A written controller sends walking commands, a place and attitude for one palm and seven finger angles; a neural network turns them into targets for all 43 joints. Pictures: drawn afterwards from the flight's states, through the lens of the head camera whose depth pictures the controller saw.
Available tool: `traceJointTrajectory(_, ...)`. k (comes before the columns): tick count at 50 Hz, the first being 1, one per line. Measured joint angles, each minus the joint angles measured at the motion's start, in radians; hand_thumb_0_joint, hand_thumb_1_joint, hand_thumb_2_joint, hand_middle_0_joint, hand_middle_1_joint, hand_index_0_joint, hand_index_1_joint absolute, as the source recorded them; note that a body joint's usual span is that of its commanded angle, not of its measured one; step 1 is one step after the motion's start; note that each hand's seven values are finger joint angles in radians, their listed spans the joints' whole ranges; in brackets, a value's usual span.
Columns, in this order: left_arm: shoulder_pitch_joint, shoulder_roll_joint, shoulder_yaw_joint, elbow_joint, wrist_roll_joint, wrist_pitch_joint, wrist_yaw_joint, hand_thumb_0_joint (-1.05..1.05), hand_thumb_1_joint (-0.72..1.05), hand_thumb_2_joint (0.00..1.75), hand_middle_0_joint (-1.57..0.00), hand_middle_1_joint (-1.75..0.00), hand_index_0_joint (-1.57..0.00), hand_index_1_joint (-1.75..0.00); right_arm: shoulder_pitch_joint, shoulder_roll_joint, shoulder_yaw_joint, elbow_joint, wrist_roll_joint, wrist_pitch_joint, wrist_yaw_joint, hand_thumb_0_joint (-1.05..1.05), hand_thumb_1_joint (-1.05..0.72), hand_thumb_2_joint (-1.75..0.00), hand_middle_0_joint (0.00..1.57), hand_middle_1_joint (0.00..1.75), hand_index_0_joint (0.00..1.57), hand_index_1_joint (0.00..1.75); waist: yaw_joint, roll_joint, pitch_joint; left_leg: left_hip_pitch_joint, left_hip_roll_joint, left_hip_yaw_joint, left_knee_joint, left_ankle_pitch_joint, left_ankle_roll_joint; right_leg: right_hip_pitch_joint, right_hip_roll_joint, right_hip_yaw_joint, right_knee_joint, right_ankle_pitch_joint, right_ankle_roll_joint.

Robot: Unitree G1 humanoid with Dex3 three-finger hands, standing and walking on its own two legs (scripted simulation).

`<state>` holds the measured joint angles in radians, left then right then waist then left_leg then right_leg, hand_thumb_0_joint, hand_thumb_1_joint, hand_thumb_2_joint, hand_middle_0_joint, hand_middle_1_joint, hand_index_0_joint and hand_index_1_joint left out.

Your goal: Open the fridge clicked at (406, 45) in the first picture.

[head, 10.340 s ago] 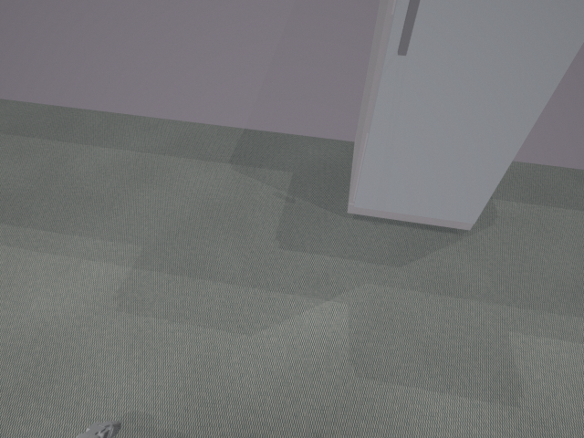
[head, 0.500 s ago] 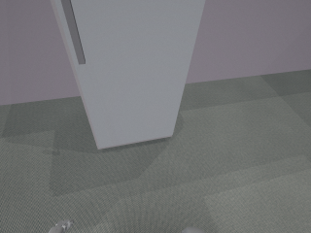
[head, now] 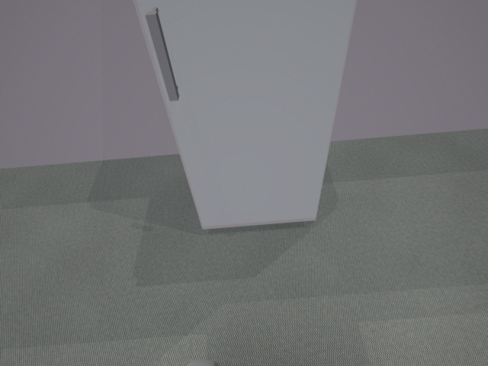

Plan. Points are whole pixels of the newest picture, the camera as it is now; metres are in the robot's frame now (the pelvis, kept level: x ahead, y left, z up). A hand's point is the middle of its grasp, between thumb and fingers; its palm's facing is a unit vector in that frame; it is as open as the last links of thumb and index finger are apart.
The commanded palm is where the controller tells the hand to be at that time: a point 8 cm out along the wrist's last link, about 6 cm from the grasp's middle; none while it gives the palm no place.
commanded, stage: take the last steps up to it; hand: left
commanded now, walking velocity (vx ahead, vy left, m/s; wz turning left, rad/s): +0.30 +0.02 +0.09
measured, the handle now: (165, 56) +0.82 +0.23 +0.15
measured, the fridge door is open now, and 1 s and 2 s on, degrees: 0 0 0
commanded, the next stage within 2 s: come to a stop and stand still in 1.16 s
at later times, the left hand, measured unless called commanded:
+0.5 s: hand out of the picture +0.03 +0.24 -0.18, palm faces +0.09 -0.98 -0.17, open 7.4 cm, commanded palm none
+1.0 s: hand (180, 297) +0.30 +0.17 -0.17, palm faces +0.04 -0.97 -0.22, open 7.2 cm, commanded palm none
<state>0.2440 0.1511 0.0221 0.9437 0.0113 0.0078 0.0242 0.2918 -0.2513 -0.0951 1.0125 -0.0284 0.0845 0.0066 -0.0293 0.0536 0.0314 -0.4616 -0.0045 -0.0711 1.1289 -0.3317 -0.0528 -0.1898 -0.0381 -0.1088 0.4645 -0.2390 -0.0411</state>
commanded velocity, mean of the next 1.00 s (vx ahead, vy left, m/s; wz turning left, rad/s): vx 0.29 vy -0.02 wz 0.00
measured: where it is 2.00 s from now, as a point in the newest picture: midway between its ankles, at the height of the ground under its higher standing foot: (264, 350)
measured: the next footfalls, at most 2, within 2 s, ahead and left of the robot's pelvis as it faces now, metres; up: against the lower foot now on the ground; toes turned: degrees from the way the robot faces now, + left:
left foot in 0.26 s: +0.01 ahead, +0.16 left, +0.00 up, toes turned +7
right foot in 0.74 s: +0.32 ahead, -0.09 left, +0.00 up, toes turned -8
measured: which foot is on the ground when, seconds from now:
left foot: up 0.00-0.24, down 0.26-0.74, up 0.76-1.00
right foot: down 0.00-0.26, up 0.28-0.72, down 0.74-1.00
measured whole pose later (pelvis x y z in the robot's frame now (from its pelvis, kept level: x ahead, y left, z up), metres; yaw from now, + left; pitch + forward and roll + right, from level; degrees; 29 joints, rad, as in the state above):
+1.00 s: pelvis +0.24 -0.02 +0.00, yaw +1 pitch -1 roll +0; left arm 0.21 0.16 0.05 1.05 0.02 -0.06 0.02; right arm 0.28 -0.17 -0.06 1.06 -0.03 -0.01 -0.01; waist -0.03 0.03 0.04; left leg -0.53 0.11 0.05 1.07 -0.27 0.00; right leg -0.24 0.02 -0.18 0.43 -0.18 -0.09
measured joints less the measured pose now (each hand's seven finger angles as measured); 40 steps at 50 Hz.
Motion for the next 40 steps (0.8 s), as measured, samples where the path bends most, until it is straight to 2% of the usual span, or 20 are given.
traceJointTrajectory(3, 0.04, -0.004, 0.002, 0.02, 0.005, -0.016, -0.004, 0.01, 0.91, 0.9, -0.2, -0.3, -0.2, -0.3, -0.007, 0.001, 0.003, 0.015, -0.005, 0.0, 0.006, 0.0, -0.91, -0.9, 0.19, 0.29, 0.19, 0.3, 0.025, -0.012, -0.015, 0.045, 0.034, 0.022, -0.064, -0.001, -0.004, 0.001, -0.01, -0.016, -0.02, 0.01, 0.003)
traceJointTrajectory(6, 0.087, -0.001, 0.004, 0.048, 0.014, -0.029, -0.008, 0.01, 0.91, 0.9, -0.2, -0.3, -0.2, -0.3, -0.027, 0.008, 0.008, 0.02, -0.005, -0.008, 0.011, 0.0, -0.91, -0.9, 0.19, 0.29, 0.19, 0.3, 0.051, -0.03, -0.028, 0.1, 0.055, 0.058, -0.191, -0.035, 0.003, 0.0, -0.02, -0.023, -0.046, 0.024, 0.01)
traceJointTrajectory(10, 0.144, 0.014, 0.01, 0.099, 0.021, -0.031, -0.015, 0.01, 0.91, 0.9, -0.2, -0.3, -0.2, -0.3, -0.062, 0.028, 0.02, 0.012, 0.002, -0.038, 0.012, 0.01, -0.91, -0.9, 0.19, 0.29, 0.19, 0.3, 0.084, -0.06, -0.035, 0.188, 0.053, 0.107, -0.423, -0.086, 0.026, -0.003, -0.034, -0.026, -0.062, 0.034, 0.026)
traceJointTrajectory(12, 0.171, 0.023, 0.014, 0.127, 0.016, -0.025, -0.018, 0.01, 0.91, 0.9, -0.2, -0.3, -0.2, -0.3, -0.073, 0.041, 0.031, 0.005, 0.007, -0.063, 0.007, 0.0, -0.91, -0.9, 0.19, 0.29, 0.19, 0.3, 0.094, -0.069, -0.039, 0.257, 0.045, 0.133, -0.58, -0.041, 0.036, -0.012, -0.038, -0.027, -0.036, 0.018, 0.04)
traceJointTrajectory(13, 0.187, 0.024, 0.015, 0.139, 0.011, -0.02, -0.019, 0.01, 0.91, 0.9, -0.2, -0.3, -0.2, -0.3, -0.076, 0.043, 0.036, 0.001, 0.009, -0.079, 0.003, 0.0, -0.91, -0.9, 0.19, 0.29, 0.19, 0.3, 0.094, -0.063, -0.044, 0.294, 0.046, 0.137, -0.657, -0.012, 0.044, -0.025, -0.034, -0.029, -0.002, -0.002, 0.049)
traceJointTrajectory(14, 0.197, 0.03, 0.017, 0.156, 0.007, -0.013, -0.021, 0.01, 0.91, 0.9, -0.2, -0.3, -0.2, -0.3, -0.082, 0.055, 0.039, 0.003, 0.01, -0.092, -0.003, 0.0, -0.91, -0.9, 0.19, 0.29, 0.19, 0.3, 0.092, -0.073, -0.043, 0.302, 0.04, 0.14, -0.669, 0.038, 0.052, -0.046, -0.038, -0.017, 0.059, -0.059, 0.052)
traceJointTrajectory(16, 0.213, 0.039, 0.019, 0.185, 0.009, 0.009, -0.024, 0.01, 0.91, 0.9, -0.2, -0.3, -0.2, -0.3, -0.075, 0.083, 0.049, 0.001, 0.006, -0.104, -0.009, 0.0, -0.91, -0.9, 0.19, 0.29, 0.19, 0.3, 0.085, -0.091, -0.047, 0.326, 0.032, 0.157, -0.653, 0.024, 0.064, -0.102, -0.038, 0.011, 0.231, -0.166, 0.05)
traceJointTrajectory(18, 0.214, 0.043, 0.022, 0.202, 0.016, 0.024, -0.031, 0.01, 0.91, 0.9, -0.2, -0.3, -0.2, -0.3, -0.047, 0.102, 0.051, 0.002, 0.006, -0.115, -0.021, 0.0, -0.92, -0.89, 0.2, 0.29, 0.2, 0.3, 0.069, -0.09, -0.059, 0.368, 0.031, 0.161, -0.685, 0.009, 0.069, -0.169, -0.034, 0.02, 0.392, -0.166, 0.051)
traceJointTrajectory(21, 0.18, 0.046, 0.026, 0.196, 0.018, 0.018, -0.043, 0.01, 0.91, 0.9, -0.2, -0.3, -0.2, -0.3, 0.001, 0.1, 0.054, 0.02, 0.008, -0.127, -0.034, -0.01, -0.95, -0.89, 0.2, 0.3, 0.2, 0.3, 0.052, -0.087, -0.052, 0.432, 0.021, 0.16, -0.758, 0.026, 0.072, -0.264, -0.045, 0.031, 0.537, -0.083, 0.06)
traceJointTrajectory(26, 0.087, 0.049, 0.034, 0.148, 0.013, 0.005, -0.046, 0.01, 0.91, 0.9, -0.2, -0.3, -0.2, -0.3, 0.088, 0.113, 0.067, 0.075, 0.012, -0.136, -0.038, 0.0, -0.94, -0.89, 0.2, 0.3, 0.2, 0.3, 0.045, -0.093, -0.022, 0.513, 0.003, 0.169, -0.838, 0.028, 0.071, -0.392, -0.062, 0.046, 0.607, 0.016, 0.077)
traceJointTrajectory(29, 0.025, 0.046, 0.035, 0.121, 0.009, 0.007, -0.048, 0.01, 0.91, 0.9, -0.2, -0.3, -0.19, -0.3, 0.136, 0.123, 0.069, 0.106, 0.01, -0.136, -0.041, 0.0, -0.93, -0.89, 0.2, 0.3, 0.2, 0.3, 0.029, -0.086, -0.003, 0.549, 0.003, 0.176, -0.856, 0.006, 0.061, -0.425, -0.067, 0.036, 0.553, 0.047, 0.076)
traceJointTrajectory(33, -0.057, 0.038, 0.033, 0.088, 0.002, 0.0, -0.054, 0.01, 0.91, 0.9, -0.2, -0.3, -0.19, -0.3, 0.18, 0.126, 0.065, 0.139, 0.001, -0.133, -0.041, 0.0, -0.92, -0.89, 0.2, 0.3, 0.2, 0.3, -0.009, -0.062, 0.028, 0.588, 0.021, 0.183, -0.844, -0.048, 0.036, -0.388, -0.059, 0.012, 0.345, 0.038, 0.05)
traceJointTrajectory(36, -0.098, 0.038, 0.031, 0.059, 0.001, -0.029, -0.055, 0.01, 0.91, 0.9, -0.2, -0.3, -0.19, -0.3, 0.208, 0.124, 0.061, 0.162, 0.001, -0.126, -0.037, 0.0, -0.91, -0.89, 0.2, 0.3, 0.2, 0.3, -0.025, -0.04, 0.045, 0.585, 0.057, 0.186, -0.741, -0.135, 0.012, -0.298, -0.024, -0.009, 0.19, 0.038, 0.017)
traceJointTrajectory(37, -0.106, 0.043, 0.031, 0.051, 0.005, -0.048, -0.054, 0.01, 0.91, 0.9, -0.2, -0.3, -0.2, -0.3, 0.215, 0.126, 0.06, 0.171, 0.005, -0.122, -0.033, 0.0, -0.91, -0.89, 0.2, 0.3, 0.2, 0.3, -0.02, -0.043, 0.047, 0.551, 0.068, 0.187, -0.633, -0.172, 0.017, -0.271, -0.018, -0.014, 0.155, 0.097, -0.008)
traceJointTrajectory(38, -0.115, 0.042, 0.034, 0.047, 0.006, -0.066, -0.05, 0.01, 0.91, 0.9, -0.2, -0.3, -0.2, -0.3, 0.206, 0.125, 0.059, 0.176, 0.011, -0.114, -0.029, 0.0, -0.91, -0.89, 0.2, 0.3, 0.2, 0.3, -0.015, -0.041, 0.056, 0.485, 0.075, 0.167, -0.458, -0.194, 0.032, -0.279, -0.01, -0.017, 0.191, 0.105, -0.027)
traceJointTrajectory(40, -0.126, 0.033, 0.032, 0.046, -0.001, -0.079, -0.04, 0.0, 0.91, 0.9, -0.2, -0.3, -0.2, -0.3, 0.171, 0.116, 0.053, 0.168, 0.022, -0.099, -0.024, 0.01, -0.91, -0.89, 0.2, 0.3, 0.2, 0.3, -0.018, -0.03, 0.076, 0.332, 0.069, 0.105, -0.11, -0.187, 0.067, -0.256, 0.004, -0.033, 0.222, 0.047, -0.043)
